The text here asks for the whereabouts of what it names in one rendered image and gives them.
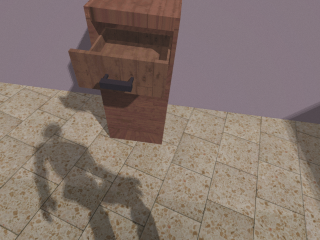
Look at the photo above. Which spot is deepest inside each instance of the cabinet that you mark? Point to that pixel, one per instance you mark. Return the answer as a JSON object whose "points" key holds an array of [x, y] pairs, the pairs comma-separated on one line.
{"points": [[136, 117]]}

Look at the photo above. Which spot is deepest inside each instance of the handle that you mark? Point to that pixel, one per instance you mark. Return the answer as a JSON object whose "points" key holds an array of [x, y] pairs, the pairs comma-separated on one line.
{"points": [[117, 85]]}

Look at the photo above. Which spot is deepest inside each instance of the drawer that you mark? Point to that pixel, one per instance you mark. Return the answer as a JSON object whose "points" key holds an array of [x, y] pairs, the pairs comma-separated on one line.
{"points": [[123, 54]]}

